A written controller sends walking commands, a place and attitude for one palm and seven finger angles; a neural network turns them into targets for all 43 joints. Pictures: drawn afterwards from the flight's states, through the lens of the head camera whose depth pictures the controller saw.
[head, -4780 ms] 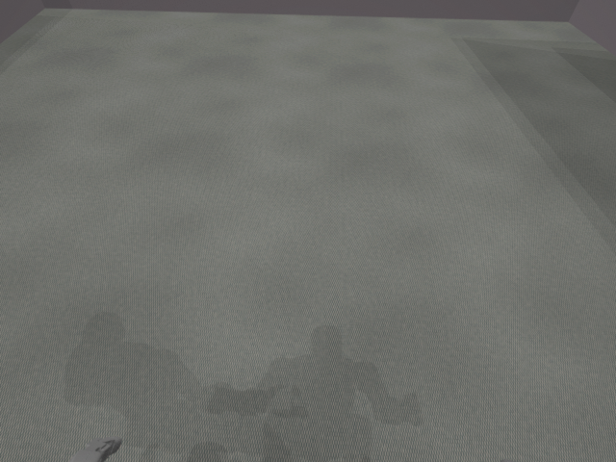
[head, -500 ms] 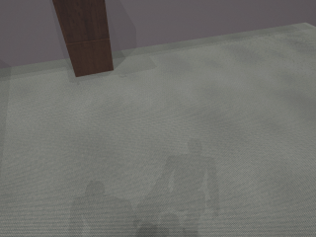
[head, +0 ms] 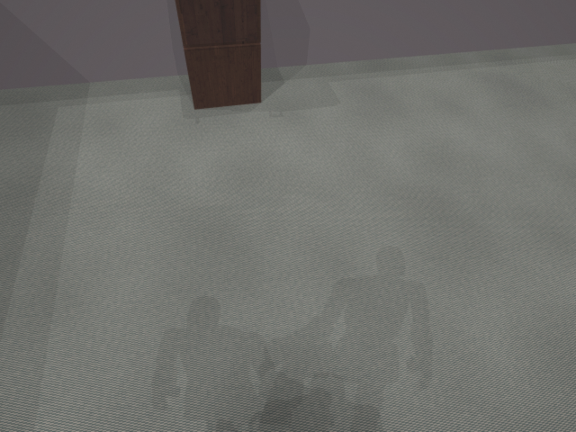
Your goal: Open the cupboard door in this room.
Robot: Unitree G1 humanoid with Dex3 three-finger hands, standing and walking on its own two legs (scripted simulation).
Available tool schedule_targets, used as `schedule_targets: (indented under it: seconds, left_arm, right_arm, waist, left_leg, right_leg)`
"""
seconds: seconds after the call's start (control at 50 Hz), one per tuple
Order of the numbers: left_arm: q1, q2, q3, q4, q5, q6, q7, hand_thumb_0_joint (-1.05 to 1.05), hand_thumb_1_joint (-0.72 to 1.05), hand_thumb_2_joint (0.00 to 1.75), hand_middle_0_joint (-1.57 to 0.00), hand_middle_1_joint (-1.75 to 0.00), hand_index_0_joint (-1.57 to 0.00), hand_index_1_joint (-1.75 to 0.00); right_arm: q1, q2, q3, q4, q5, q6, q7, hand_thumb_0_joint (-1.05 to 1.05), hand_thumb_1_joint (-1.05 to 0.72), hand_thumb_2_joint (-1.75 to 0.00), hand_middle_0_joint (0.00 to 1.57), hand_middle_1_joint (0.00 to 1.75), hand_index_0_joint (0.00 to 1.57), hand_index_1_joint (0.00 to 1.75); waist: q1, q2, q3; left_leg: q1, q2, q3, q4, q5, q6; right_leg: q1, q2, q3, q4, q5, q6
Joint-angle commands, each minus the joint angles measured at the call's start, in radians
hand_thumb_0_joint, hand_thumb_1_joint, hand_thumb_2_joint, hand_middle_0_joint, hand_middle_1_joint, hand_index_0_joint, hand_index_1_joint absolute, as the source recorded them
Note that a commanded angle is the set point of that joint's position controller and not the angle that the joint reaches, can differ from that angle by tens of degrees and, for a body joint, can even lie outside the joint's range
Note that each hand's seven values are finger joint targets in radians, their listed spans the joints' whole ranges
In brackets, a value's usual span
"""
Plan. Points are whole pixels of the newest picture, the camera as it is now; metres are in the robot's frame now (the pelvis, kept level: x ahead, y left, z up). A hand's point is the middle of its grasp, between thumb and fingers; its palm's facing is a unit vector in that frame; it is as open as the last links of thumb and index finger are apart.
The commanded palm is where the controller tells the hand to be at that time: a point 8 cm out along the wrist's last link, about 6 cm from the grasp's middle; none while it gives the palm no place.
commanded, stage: turn or walk to find it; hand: left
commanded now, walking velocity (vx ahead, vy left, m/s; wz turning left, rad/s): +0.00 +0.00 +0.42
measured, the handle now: out of the picture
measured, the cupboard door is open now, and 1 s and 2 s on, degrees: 0 0 0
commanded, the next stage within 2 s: stand and wait in 1.64 s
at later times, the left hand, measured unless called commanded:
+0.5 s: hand out of the picture +0.07 +0.20 -0.13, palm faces +0.17 -0.95 -0.26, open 7.4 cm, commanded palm none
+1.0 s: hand out of the picture -0.13 +0.17 -0.16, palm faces +0.46 -0.86 -0.24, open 7.4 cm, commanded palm none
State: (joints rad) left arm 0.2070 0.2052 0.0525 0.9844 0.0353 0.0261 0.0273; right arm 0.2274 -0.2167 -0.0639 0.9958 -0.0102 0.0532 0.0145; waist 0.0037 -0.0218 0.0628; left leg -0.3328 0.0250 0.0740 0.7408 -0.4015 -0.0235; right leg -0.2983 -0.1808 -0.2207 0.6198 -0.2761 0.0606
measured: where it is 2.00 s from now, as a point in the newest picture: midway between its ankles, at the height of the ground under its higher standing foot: outside the picture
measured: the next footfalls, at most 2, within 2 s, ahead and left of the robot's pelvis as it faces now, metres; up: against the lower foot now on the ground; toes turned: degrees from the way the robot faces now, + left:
right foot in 0.54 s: +0.03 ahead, -0.13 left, +0.00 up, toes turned +10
left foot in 1.00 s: -0.11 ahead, +0.10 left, +0.00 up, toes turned +29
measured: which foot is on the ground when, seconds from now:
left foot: down 0.00-0.56, up 0.58-0.98, down 1.00-1.00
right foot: down 0.00-0.02, up 0.04-0.52, down 0.54-1.00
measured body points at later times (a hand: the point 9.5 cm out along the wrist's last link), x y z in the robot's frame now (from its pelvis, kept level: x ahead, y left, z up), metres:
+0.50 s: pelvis -0.03 -0.01 +0.01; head +0.00 -0.02 +0.46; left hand +0.06 +0.25 -0.11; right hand +0.04 -0.24 -0.14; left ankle +0.01 +0.10 -0.72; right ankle -0.02 -0.14 -0.70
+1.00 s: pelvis -0.06 -0.02 +0.01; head -0.03 +0.00 +0.45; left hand -0.15 +0.22 -0.15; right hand +0.12 -0.23 -0.13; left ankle -0.14 +0.08 -0.72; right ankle -0.01 -0.14 -0.72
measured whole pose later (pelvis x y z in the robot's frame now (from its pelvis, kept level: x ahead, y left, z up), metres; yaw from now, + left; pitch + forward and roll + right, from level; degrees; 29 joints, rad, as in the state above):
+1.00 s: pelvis -0.06 -0.02 +0.01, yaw +26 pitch +1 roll +0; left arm 0.27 0.21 0.04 0.98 0.03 0.02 0.02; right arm 0.17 -0.25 -0.06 0.98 -0.01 0.05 0.02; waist 0.03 -0.02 0.07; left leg -0.25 0.03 0.05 0.60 -0.33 -0.05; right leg -0.26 -0.15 -0.23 0.59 -0.32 0.03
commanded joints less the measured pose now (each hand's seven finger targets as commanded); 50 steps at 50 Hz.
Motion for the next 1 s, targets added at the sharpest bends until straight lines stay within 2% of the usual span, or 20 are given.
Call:
schedule_targets:
  seconds: [0.0, 0.02, 0.06, 0.14, 0.22, 0.34, 0.42, 0.48, 0.5, 0.52, 0.54, 0.56, 0.58, 0.6, 0.66, 0.84, 0.9, 0.94, 0.96, 0.98]
  left_arm:
    - [0.006, 0.093, 0.028, -0.104, -0.023, 0.007, -0.006, 0.0, 0.9, 0.9, -0.2, -0.3, -0.2, -0.3]
    - [-0.063, 0.098, 0.023, -0.131, -0.017, 0.017, -0.002, 0.0, 0.9, 0.9, -0.2, -0.3, -0.2, -0.3]
    - [-0.083, 0.096, 0.033, -0.112, -0.012, 0.024, -0.003, 0.0, 0.9, 0.9, -0.2, -0.3, -0.2, -0.3]
    - [-0.034, 0.094, 0.028, -0.079, -0.015, 0.008, -0.013, 0.0, 0.9, 0.9, -0.2, -0.3, -0.2, -0.3]
    - [-0.08, 0.081, 0.022, -0.099, -0.021, 0.005, -0.009, 0.0, 0.9, 0.9, -0.2, -0.3, -0.2, -0.3]
    - [-0.11, 0.076, 0.019, -0.124, -0.025, 0.008, -0.003, 0.0, 0.9, 0.9, -0.2, -0.3, -0.2, -0.3]
    - [-0.075, 0.073, 0.017, -0.122, -0.03, 0.003, 0.001, 0.0, 0.9, 0.9, -0.2, -0.3, -0.2, -0.3]
    - [0.023, 0.083, 0.025, -0.1, -0.031, -0.005, 0.005, 0.0, 0.9, 0.9, -0.2, -0.3, -0.2, -0.3]
    - [0.051, 0.116, 0.03, -0.096, -0.026, -0.011, 0.008, 0.0, 0.9, 0.9, -0.2, -0.3, -0.2, -0.3]
    - [0.074, 0.185, 0.045, -0.101, -0.012, -0.02, 0.015, 0.0, 0.9, 0.9, -0.2, -0.3, -0.2, -0.3]
    - [0.049, 0.244, 0.054, -0.122, -0.008, -0.018, 0.016, 0.0, 0.9, 0.9, -0.2, -0.3, -0.2, -0.3]
    - [0.003, 0.224, 0.044, -0.144, -0.016, -0.014, 0.017, 0.0, 0.9, 0.9, -0.2, -0.3, -0.2, -0.3]
    - [-0.062, 0.181, 0.044, -0.154, -0.019, -0.026, 0.019, 0.0, 0.9, 0.9, -0.2, -0.3, -0.2, -0.3]
    - [-0.099, 0.163, 0.037, -0.163, -0.02, -0.023, 0.018, 0.0, 0.9, 0.9, -0.2, -0.3, -0.2, -0.3]
    - [-0.074, 0.128, 0.019, -0.148, -0.02, -0.039, 0.008, 0.0, 0.9, 0.9, -0.2, -0.3, -0.2, -0.3]
    - [0.108, 0.193, 0.036, -0.073, -0.002, -0.035, 0.006, 0.0, 0.9, 0.9, -0.2, -0.3, -0.2, -0.3]
    - [0.106, 0.219, 0.047, -0.059, -0.001, -0.03, 0.004, 0.0, 0.9, 0.9, -0.2, -0.3, -0.2, -0.3]
    - [0.073, 0.219, 0.047, -0.06, -0.01, -0.025, 0.003, 0.0, 0.9, 0.9, -0.2, -0.3, -0.2, -0.3]
    - [0.072, 0.201, 0.043, -0.062, -0.02, -0.018, 0.0, 0.0, 0.9, 0.9, -0.2, -0.3, -0.2, -0.3]
    - [0.088, 0.148, 0.036, -0.085, -0.028, -0.011, -0.003, 0.0, 0.9, 0.9, -0.2, -0.3, -0.2, -0.3]
  right_arm:
    - [0.101, -0.192, -0.04, -0.061, -0.014, -0.047, -0.009, 0.0, -0.9, -0.9, 0.2, 0.3, 0.2, 0.3]
    - [0.12, -0.241, -0.051, -0.057, -0.019, -0.043, -0.018, 0.0, -0.9, -0.9, 0.2, 0.3, 0.2, 0.3]
    - [0.059, -0.2, -0.04, -0.063, -0.019, -0.048, -0.034, 0.0, -0.9, -0.9, 0.2, 0.3, 0.2, 0.3]
    - [0.03, -0.153, -0.02, -0.073, -0.013, -0.062, -0.043, 0.0, -0.9, -0.9, 0.2, 0.3, 0.2, 0.3]
    - [0.095, -0.152, -0.026, -0.057, -0.012, -0.06, -0.045, 0.0, -0.9, -0.9, 0.2, 0.3, 0.2, 0.3]
    - [0.093, -0.162, -0.035, -0.061, -0.017, -0.045, -0.039, 0.0, -0.9, -0.9, 0.2, 0.3, 0.2, 0.3]
    - [0.06, -0.169, -0.04, -0.074, -0.02, -0.035, -0.032, 0.0, -0.9, -0.9, 0.2, 0.3, 0.2, 0.3]
    - [0.018, -0.166, -0.045, -0.09, -0.015, -0.028, -0.024, 0.0, -0.9, -0.9, 0.2, 0.3, 0.2, 0.3]
    - [0.011, -0.146, -0.043, -0.096, -0.008, -0.027, -0.019, 0.0, -0.9, -0.9, 0.2, 0.3, 0.2, 0.3]
    - [0.019, -0.089, -0.036, -0.109, 0.0, -0.026, -0.014, 0.0, -0.9, -0.9, 0.2, 0.3, 0.2, 0.3]
    - [-0.005, -0.081, -0.038, -0.135, -0.006, -0.023, -0.017, 0.0, -0.9, -0.9, 0.2, 0.3, 0.2, 0.3]
    - [-0.011, -0.121, -0.051, -0.128, -0.017, -0.013, -0.012, 0.0, -0.9, -0.9, 0.2, 0.3, 0.2, 0.3]
    - [0.015, -0.12, -0.052, -0.099, -0.021, 0.004, -0.007, 0.0, -0.9, -0.9, 0.2, 0.3, 0.2, 0.3]
    - [0.04, -0.112, -0.054, -0.084, -0.019, 0.011, -0.003, 0.0, -0.9, -0.9, 0.2, 0.3, 0.2, 0.3]
    - [0.076, -0.091, -0.044, -0.052, -0.016, 0.012, 0.004, 0.0, -0.9, -0.9, 0.2, 0.3, 0.2, 0.3]
    - [-0.097, -0.079, -0.015, -0.093, -0.005, -0.002, -0.001, 0.0, -0.9, -0.9, 0.2, 0.3, 0.2, 0.3]
    - [-0.084, -0.077, -0.007, -0.092, 0.005, -0.015, -0.005, 0.0, -0.9, -0.9, 0.2, 0.3, 0.2, 0.3]
    - [-0.016, -0.087, -0.007, -0.073, 0.004, -0.025, -0.007, 0.0, -0.9, -0.9, 0.2, 0.3, 0.2, 0.3]
    - [0.013, -0.119, -0.012, -0.063, 0.002, -0.034, -0.006, 0.0, -0.9, -0.9, 0.2, 0.3, 0.2, 0.3]
    - [0.041, -0.21, -0.031, -0.066, -0.008, -0.046, -0.009, 0.0, -0.9, -0.9, 0.2, 0.3, 0.2, 0.3]
  waist:
    - [-0.049, 0.365, -0.061]
    - [-0.075, 0.328, -0.037]
    - [-0.044, 0.255, -0.011]
    - [-0.016, 0.122, -0.077]
    - [-0.044, 0.109, -0.11]
    - [-0.056, 0.155, -0.098]
    - [-0.038, 0.173, -0.093]
    - [0.008, 0.134, -0.106]
    - [0.02, 0.071, -0.108]
    - [0.03, -0.138, -0.119]
    - [0.038, -0.283, -0.064]
    - [0.019, -0.156, -0.042]
    - [-0.018, -0.195, -0.002]
    - [-0.045, -0.149, 0.024]
    - [-0.053, -0.11, 0.01]
    - [0.045, -0.164, -0.056]
    - [0.041, -0.191, -0.101]
    - [-0.001, -0.174, -0.137]
    - [-0.021, -0.082, -0.157]
    - [-0.036, 0.16, -0.186]
  left_leg:
    - [0.199, 0.276, -0.441, -0.452, 0.333, 0.102]
    - [0.103, 0.363, -0.516, -0.504, 0.355, 0.183]
    - [0.065, 0.285, -0.45, -0.507, 0.263, 0.164]
    - [0.185, 0.208, -0.328, -0.439, 0.498, 0.166]
    - [0.28, 0.206, -0.35, -0.409, 0.64, 0.191]
    - [0.244, 0.207, -0.424, -0.419, 0.538, 0.21]
    - [0.134, 0.184, -0.457, -0.413, 0.48, 0.2]
    - [0.002, 0.122, -0.434, -0.377, 0.329, 0.145]
    - [-0.083, 0.073, -0.394, -0.325, 0.246, 0.1]
    - [-0.241, -0.029, -0.274, -0.144, 0.069, 0.039]
    - [-0.301, -0.118, -0.138, 0.107, -0.126, -0.006]
    - [-0.241, -0.075, -0.176, 0.28, -0.124, 0.002]
    - [-0.231, -0.045, -0.197, 0.361, -0.066, 0.001]
    - [-0.218, -0.041, -0.175, 0.421, -0.03, -0.005]
    - [-0.225, -0.028, -0.128, 0.485, 0.084, -0.034]
    - [-0.143, 0.006, -0.048, 0.121, -0.065, -0.052]
    - [-0.042, -0.006, -0.01, -0.047, -0.058, -0.037]
    - [0.085, -0.014, 0.006, -0.244, 0.108, -0.026]
    - [0.209, 0.009, -0.019, -0.367, 0.256, -0.012]
    - [0.358, 0.212, -0.27, -0.418, 0.488, 0.061]
  right_leg:
    - [-0.274, 0.042, 0.029, 0.272, -0.242, 0.024]
    - [-0.26, 0.066, 0.138, 0.422, -0.33, 0.008]
    - [-0.28, 0.05, 0.209, 0.515, -0.216, -0.002]
    - [-0.258, 0.074, 0.214, 0.5, -0.1, 0.013]
    - [-0.247, 0.097, 0.218, 0.405, -0.125, 0.024]
    - [-0.182, 0.122, 0.222, 0.27, -0.172, 0.017]
    - [-0.044, 0.148, 0.215, 0.118, -0.16, -0.001]
    - [0.15, 0.158, 0.191, -0.128, 0.005, -0.014]
    - [0.254, 0.117, 0.221, -0.248, 0.052, -0.027]
    - [0.349, -0.081, 0.428, -0.351, -0.057, -0.092]
    - [0.228, -0.285, 0.624, -0.415, -0.06, -0.2]
    - [0.078, -0.284, 0.556, -0.417, -0.053, -0.23]
    - [0.003, -0.216, 0.497, -0.441, -0.108, -0.202]
    - [-0.033, -0.179, 0.453, -0.43, -0.095, -0.178]
    - [0.048, -0.086, 0.264, -0.356, 0.117, -0.148]
    - [0.227, -0.164, 0.237, -0.252, 0.421, -0.21]
    - [0.242, -0.177, 0.213, -0.18, 0.522, -0.201]
    - [0.205, -0.146, 0.151, -0.101, 0.488, -0.143]
    - [0.125, -0.113, 0.103, -0.009, 0.408, -0.091]
    - [-0.086, -0.009, 0.045, 0.169, 0.086, -0.021]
